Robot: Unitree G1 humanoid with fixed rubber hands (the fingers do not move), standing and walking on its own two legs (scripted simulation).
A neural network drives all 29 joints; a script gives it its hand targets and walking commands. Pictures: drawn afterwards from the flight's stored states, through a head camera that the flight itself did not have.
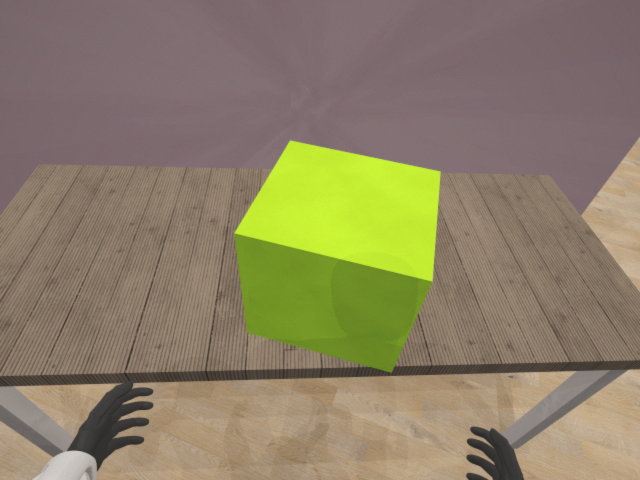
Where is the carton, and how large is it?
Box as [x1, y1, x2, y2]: [234, 141, 440, 372]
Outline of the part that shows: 290,141 234,233 247,332 391,372 432,281 440,171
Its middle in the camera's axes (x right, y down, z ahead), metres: +0.03 +0.03 +0.65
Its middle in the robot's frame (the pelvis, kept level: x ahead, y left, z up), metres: +0.48 +0.00 -0.01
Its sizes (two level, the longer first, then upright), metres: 0.255 0.234 0.247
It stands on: a table, 0.63 m high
